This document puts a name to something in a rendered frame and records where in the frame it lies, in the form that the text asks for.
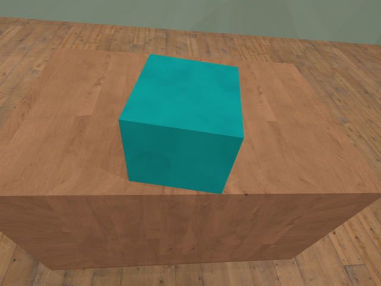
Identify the pedestal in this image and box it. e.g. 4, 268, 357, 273
0, 48, 381, 271

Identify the carton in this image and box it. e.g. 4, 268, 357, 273
118, 54, 244, 194

